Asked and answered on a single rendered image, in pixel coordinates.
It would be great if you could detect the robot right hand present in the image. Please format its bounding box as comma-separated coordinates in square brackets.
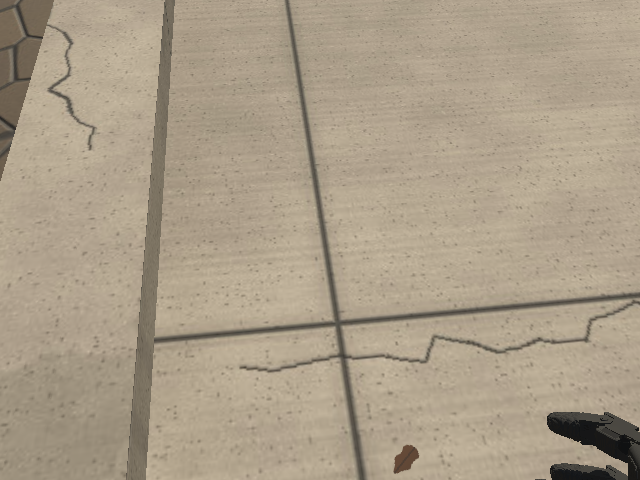
[535, 412, 640, 480]

